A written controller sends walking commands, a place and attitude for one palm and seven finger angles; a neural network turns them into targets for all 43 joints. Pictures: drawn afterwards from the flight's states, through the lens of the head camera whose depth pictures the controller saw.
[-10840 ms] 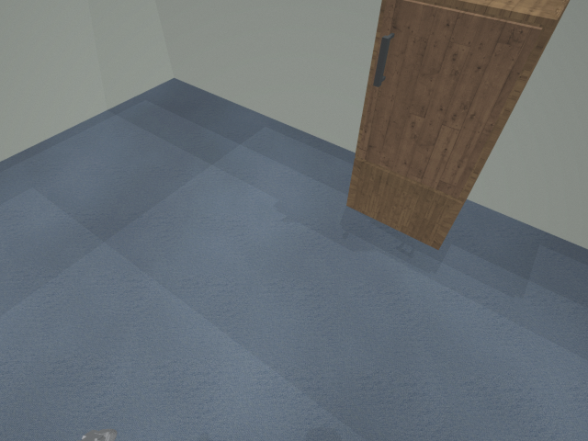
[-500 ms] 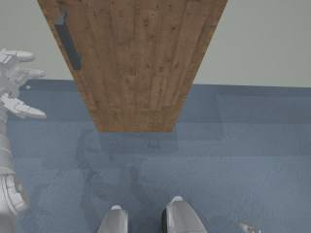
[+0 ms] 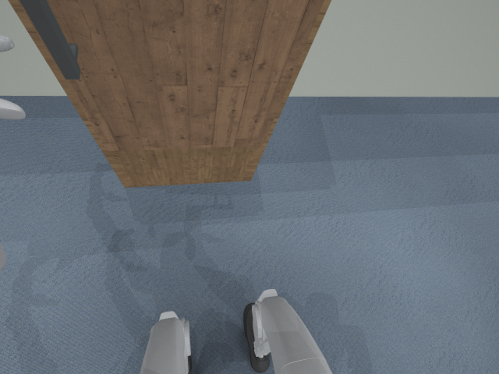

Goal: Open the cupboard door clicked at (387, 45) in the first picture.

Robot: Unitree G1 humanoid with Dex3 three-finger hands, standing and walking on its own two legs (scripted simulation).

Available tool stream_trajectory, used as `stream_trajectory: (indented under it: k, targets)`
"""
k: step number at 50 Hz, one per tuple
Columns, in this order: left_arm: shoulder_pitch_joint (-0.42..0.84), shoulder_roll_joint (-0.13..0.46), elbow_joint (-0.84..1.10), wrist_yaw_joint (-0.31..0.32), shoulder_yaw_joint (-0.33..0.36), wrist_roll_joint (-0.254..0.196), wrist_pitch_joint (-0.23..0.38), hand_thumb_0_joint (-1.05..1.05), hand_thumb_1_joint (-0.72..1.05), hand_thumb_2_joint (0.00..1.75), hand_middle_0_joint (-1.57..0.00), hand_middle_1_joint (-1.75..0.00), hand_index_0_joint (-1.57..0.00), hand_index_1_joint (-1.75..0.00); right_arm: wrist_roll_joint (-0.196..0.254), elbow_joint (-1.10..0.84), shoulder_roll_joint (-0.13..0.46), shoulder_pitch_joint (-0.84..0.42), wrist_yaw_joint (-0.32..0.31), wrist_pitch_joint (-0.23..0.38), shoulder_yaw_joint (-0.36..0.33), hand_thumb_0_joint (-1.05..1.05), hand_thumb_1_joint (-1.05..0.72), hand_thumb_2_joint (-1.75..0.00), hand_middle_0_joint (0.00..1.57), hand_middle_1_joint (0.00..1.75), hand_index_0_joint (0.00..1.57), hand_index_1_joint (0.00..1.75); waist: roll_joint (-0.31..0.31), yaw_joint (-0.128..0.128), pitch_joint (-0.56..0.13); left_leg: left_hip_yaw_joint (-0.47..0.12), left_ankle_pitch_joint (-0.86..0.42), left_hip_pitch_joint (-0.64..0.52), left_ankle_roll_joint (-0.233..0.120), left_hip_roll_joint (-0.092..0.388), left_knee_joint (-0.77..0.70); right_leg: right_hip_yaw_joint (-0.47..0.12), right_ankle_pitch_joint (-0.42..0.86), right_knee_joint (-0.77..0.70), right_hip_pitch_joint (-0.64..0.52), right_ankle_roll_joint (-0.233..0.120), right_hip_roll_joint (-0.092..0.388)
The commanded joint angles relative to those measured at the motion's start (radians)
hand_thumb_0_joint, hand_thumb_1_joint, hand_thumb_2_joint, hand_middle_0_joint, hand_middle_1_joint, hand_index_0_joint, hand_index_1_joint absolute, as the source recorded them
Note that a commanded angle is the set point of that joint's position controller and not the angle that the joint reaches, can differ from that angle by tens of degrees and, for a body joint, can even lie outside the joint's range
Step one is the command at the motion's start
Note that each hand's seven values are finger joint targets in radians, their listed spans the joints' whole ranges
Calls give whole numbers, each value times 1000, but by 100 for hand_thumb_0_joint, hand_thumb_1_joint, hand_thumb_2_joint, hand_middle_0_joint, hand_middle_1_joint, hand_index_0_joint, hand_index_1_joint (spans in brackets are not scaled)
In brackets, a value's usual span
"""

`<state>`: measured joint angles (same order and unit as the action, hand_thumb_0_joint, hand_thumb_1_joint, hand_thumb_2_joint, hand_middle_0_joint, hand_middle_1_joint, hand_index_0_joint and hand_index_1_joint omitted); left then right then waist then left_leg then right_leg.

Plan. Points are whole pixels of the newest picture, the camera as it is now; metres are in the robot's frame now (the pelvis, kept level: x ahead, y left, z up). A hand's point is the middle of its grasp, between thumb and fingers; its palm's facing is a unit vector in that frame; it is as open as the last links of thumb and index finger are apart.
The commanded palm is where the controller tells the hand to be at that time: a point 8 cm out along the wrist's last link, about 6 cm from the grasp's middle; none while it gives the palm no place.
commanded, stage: move the hooked fingers beside the handle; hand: left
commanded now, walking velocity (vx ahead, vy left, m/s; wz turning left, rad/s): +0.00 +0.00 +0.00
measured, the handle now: (52, 22) +0.61 +0.22 +0.08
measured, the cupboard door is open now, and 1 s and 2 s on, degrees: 0 0 0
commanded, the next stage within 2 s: slide the fingers in behind the handle in 0.90 s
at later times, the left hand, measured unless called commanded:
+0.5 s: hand out of the picture +0.56 +0.29 +0.07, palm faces +0.00 -1.00 -0.02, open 14.0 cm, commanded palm +0.55 +0.31 +0.08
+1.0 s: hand out of the picture +0.55 +0.29 +0.07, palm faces +0.01 -1.00 -0.03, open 14.0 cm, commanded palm +0.54 +0.32 +0.07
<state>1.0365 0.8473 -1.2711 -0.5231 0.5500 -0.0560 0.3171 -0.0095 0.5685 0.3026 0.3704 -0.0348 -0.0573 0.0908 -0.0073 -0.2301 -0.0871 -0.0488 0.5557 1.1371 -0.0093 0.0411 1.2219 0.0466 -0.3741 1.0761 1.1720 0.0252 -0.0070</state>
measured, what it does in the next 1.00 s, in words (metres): stands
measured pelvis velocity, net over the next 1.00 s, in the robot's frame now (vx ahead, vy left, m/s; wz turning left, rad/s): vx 0.02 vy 0.00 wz -0.02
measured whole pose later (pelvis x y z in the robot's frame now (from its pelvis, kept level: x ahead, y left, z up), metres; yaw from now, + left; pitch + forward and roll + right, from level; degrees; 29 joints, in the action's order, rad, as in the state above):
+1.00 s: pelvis +0.02 +0.00 +0.00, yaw -1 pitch +29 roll -6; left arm 1.03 0.88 -1.25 -0.52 0.58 -0.04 0.30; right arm -0.01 0.54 0.29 0.35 -0.01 -0.11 0.10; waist -0.01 -0.24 -0.08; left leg -0.06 0.58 1.15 -0.01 0.06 1.23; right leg 0.06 -0.39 1.06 1.18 0.03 -0.02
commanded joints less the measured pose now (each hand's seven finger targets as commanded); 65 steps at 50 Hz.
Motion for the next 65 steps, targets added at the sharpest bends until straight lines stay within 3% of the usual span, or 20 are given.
stream_trajectory:
  k: [1, 6, 9, 11, 13, 14, 19, 23, 27, 29, 33, 37, 42, 47, 49, 53, 54, 57, 60, 65]
  targets:
    - [445, 396, 183, 12, 43, 5, 45, 0, -50, 30, -30, -120, -30, -120, -4, -43, 205, 201, -18, -2, -63, 0, -90, -90, 20, 30, 20, 30, -256, -6, -551, -21, -440, -304, -21, -10, -144, -3, 190, -68, -310, -39, -30]
    - [477, 398, 151, 2, 23, 23, 20, 0, -50, 30, -30, -120, -30, -120, -8, -38, 206, 225, -11, -20, -53, 0, -90, -90, 20, 30, 20, 30, -289, -30, -553, -33, -492, -323, -19, 0, -125, 10, 210, -58, -265, -41, -36]
    - [408, 429, 180, -5, 71, 16, 9, 0, -50, 30, -30, -120, -30, -120, -12, -49, 212, 242, -5, -34, -58, 0, -90, -90, 20, 30, 20, 30, -305, -4, -622, -39, -591, -382, -10, 6, -122, 18, 254, -48, -271, -42, -39]
    - [412, 427, 218, -9, 75, 12, 7, 0, -50, 30, -30, -120, -30, -120, -14, -51, 206, 246, 2, -43, -62, 0, -90, -90, 20, 30, 20, 30, -329, 1, -628, -38, -629, -397, -6, 10, -118, 17, 276, -50, -276, -41, -41]
    - [389, 423, 233, -10, 85, 1, 9, 0, -50, 30, -30, -120, -30, -120, -14, -52, 205, 251, 7, -51, -65, 0, -90, -90, 20, 30, 20, 30, -293, -3, -610, -43, -646, -403, -8, 14, -125, 23, 287, -54, -281, -42, -47]
    - [386, 425, 268, -9, 92, 2, 13, 0, -50, 30, -30, -120, -30, -120, -13, -52, 205, 252, 11, -54, -69, 0, -90, -90, 20, 30, 20, 30, -330, 8, -633, -46, -677, -441, -2, 17, -130, 24, 281, -57, -272, -41, -47]
    - [378, 357, 354, 7, 84, -24, 32, 0, -50, 30, -30, -120, -30, -120, -17, -31, 198, 261, 25, -60, -85, 0, -90, -90, 20, 30, 20, 30, -364, 10, -662, -66, -793, -566, 20, 26, -136, 34, 283, -75, -232, -44, -53]
    - [337, 294, 319, 19, 45, -21, 16, 0, -50, 30, -30, -120, -30, -120, -15, -27, 187, 257, 28, -61, -85, 0, -90, -90, 20, 30, 20, 30, -347, 5, -577, -55, -771, -534, 11, 21, -150, 34, 291, -92, -239, -46, -54]
    - [321, 289, 298, 32, 40, -19, 20, 0, -50, 30, -30, -120, -30, -120, -15, -33, 185, 244, 26, -61, -84, 0, -90, -90, 20, 30, 20, 30, -288, 2, -530, -39, -692, -470, 0, 15, -162, 26, 295, -102, -286, -41, -53]
    - [311, 284, 325, 33, 48, -26, 38, 0, -50, 30, -30, -120, -30, -120, -15, -36, 184, 246, 26, -60, -88, 0, -90, -90, 20, 30, 20, 30, -315, 14, -564, -42, -744, -519, 8, 16, -162, 27, 310, -101, -287, -46, -55]
    - [303, 249, 266, 29, 18, -28, 46, 0, -50, 30, -30, -120, -30, -120, -9, -46, 180, 227, 21, -60, -85, 0, -90, -90, 20, 30, 20, 30, -271, 1, -502, -28, -672, -451, -5, 9, -161, 20, 306, -100, -298, -45, -52]
    - [355, 255, 250, 33, 4, -23, 52, 0, -50, 30, -30, -120, -30, -120, -9, -43, 183, 215, 16, -58, -81, 0, -90, -90, 20, 30, 20, 30, -247, -16, -498, -21, -596, -408, -10, 5, -154, 14, 285, -96, -301, -40, -49]
    - [357, 340, 274, 24, 65, -23, 67, 0, -50, 30, -30, -120, -30, -120, -10, -44, 187, 209, 10, -53, -81, 0, -90, -90, 20, 30, 20, 30, -270, 4, -581, -16, -609, -397, -12, 1, -137, 4, 325, -77, -359, -41, -46]
    - [369, 374, 223, 10, 60, -11, 45, 0, -50, 30, -30, -120, -30, -120, -4, -54, 192, 202, 7, -54, -68, 0, -90, -90, 20, 30, 20, 30, -232, -5, -545, -9, -510, -303, -25, -5, -131, -1, 289, -72, -369, -40, -47]
    - [396, 397, 260, 3, 70, -9, 55, 0, -50, 30, -30, -120, -30, -120, -5, -50, 192, 209, 6, -52, -68, 0, -90, -90, 20, 30, 20, 30, -298, 3, -599, -16, -555, -357, -18, -2, -128, 0, 303, -63, -358, -43, -46]
    - [392, 283, 269, -6, 9, -33, 53, 0, -50, 30, -30, -120, -30, -120, -7, -39, 190, 215, 11, -49, -76, 0, -90, -90, 20, 30, 20, 30, -298, -18, -585, -34, -592, -421, -13, 5, -126, 14, 279, -68, -283, -44, -48]
    - [380, 315, 268, -6, 43, -39, 47, 0, -50, 30, -30, -120, -30, -120, -8, -36, 196, 220, 12, -50, -77, 0, -90, -90, 20, 30, 20, 30, -280, -8, -615, -33, -591, -417, -13, 7, -124, 13, 282, -70, -300, -41, -48]
    - [362, 292, 228, -1, 20, -33, 21, 0, -50, 30, -30, -120, -30, -120, -3, -36, 189, 214, 13, -49, -72, 0, -90, -90, 20, 30, 20, 30, -247, -13, -552, -17, -515, -342, -22, 0, -133, 8, 267, -81, -321, -39, -48]
    - [386, 335, 271, 22, 39, -14, 30, 0, -50, 30, -30, -120, -30, -120, -7, -41, 188, 218, 13, -46, -70, 0, -90, -90, 20, 30, 20, 30, -291, 3, -570, -19, -501, -350, -18, -2, -141, 5, 250, -77, -324, -43, -47]
    - [411, 273, 294, 56, 15, -20, 55, 0, -50, 30, -30, -120, -30, -120, -12, -26, 186, 224, 18, -39, -77, 0, -90, -90, 20, 30, 20, 30, -307, -10, -575, -41, -542, -433, -4, 6, -153, 20, 220, -81, -261, -46, -47]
